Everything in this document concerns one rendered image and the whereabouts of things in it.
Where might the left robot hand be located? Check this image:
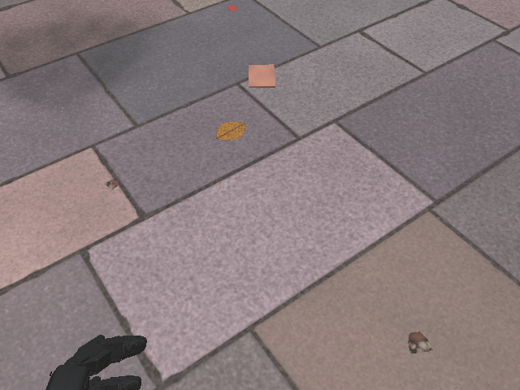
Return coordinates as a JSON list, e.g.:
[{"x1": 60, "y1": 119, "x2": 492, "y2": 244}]
[{"x1": 46, "y1": 335, "x2": 147, "y2": 390}]

